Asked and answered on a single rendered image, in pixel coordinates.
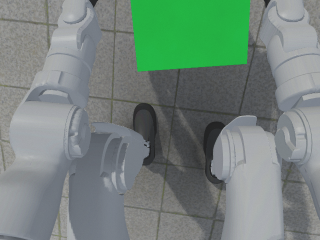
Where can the robot left upper arm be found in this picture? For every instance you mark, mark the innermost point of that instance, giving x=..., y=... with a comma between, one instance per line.
x=46, y=137

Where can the left robot forearm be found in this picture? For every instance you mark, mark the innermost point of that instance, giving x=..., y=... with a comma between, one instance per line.
x=70, y=59

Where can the right robot shin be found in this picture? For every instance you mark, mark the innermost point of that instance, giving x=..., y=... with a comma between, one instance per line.
x=247, y=120

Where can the carton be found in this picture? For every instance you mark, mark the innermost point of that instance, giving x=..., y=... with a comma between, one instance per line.
x=180, y=34

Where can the right robot forearm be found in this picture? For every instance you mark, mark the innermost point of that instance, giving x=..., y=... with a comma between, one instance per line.
x=293, y=52

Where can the robot right upper arm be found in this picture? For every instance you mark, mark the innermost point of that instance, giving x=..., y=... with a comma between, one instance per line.
x=297, y=140

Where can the robot right foot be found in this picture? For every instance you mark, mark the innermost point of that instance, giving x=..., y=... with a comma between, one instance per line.
x=211, y=134

